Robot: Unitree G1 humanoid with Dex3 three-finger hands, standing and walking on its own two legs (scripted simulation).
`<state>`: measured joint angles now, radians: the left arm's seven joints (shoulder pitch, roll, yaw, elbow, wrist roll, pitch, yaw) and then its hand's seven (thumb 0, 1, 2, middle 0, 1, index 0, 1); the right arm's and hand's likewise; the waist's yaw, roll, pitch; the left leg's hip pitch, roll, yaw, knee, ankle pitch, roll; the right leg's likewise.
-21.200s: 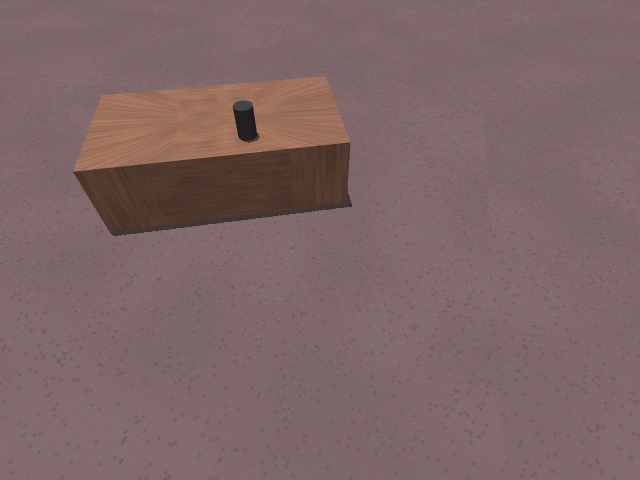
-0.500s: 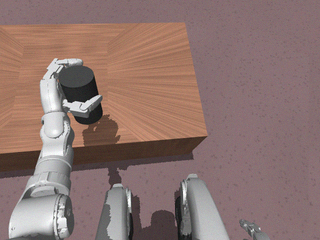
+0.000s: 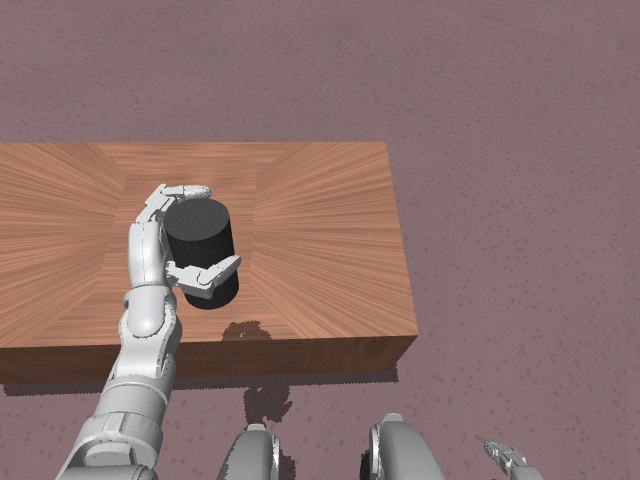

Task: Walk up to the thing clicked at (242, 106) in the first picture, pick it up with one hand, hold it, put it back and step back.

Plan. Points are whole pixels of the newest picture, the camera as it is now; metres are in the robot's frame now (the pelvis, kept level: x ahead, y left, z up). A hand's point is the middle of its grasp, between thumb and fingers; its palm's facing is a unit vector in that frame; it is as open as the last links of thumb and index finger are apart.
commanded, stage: lift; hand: left
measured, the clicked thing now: (205, 256) +0.39 +0.16 +0.00
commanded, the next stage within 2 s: hold in 0.74 s
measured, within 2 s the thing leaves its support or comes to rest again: neither
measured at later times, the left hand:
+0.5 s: hand (198, 231) +0.38 +0.15 +0.08, palm faces +0.17 -0.98 -0.06, open 11.1 cm
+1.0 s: hand (190, 225) +0.38 +0.15 +0.09, palm faces +0.17 -0.98 -0.05, open 11.1 cm
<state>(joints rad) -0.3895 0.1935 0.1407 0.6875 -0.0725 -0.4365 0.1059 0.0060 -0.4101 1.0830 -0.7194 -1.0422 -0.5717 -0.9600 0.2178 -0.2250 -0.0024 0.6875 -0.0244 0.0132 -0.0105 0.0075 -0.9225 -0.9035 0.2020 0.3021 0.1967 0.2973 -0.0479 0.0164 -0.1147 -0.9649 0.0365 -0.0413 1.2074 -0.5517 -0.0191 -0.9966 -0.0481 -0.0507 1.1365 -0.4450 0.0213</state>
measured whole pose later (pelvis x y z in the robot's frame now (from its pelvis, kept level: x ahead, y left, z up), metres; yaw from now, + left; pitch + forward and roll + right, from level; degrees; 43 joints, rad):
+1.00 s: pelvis +0.03 +0.00 +0.06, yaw +0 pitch +8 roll -1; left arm -0.23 0.16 0.11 0.57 -0.10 -0.38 0.09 0.01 -0.42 1.10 -0.72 -1.05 -0.57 -0.97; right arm 0.24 -0.21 -0.01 0.67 -0.02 0.03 -0.03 0.01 -0.92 -0.90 0.20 0.30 0.20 0.30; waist -0.03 0.02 -0.04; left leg -0.55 0.04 -0.01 0.87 -0.46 -0.03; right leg -0.60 -0.04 -0.04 0.83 -0.37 0.02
